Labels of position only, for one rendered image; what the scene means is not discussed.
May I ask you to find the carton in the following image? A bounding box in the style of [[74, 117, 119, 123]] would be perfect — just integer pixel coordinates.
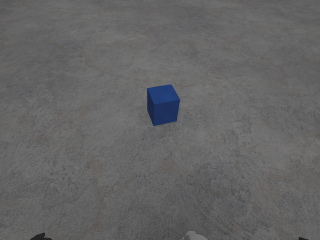
[[147, 84, 180, 126]]

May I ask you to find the right robot shin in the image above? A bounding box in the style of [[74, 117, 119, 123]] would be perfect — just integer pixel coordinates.
[[185, 231, 196, 236]]

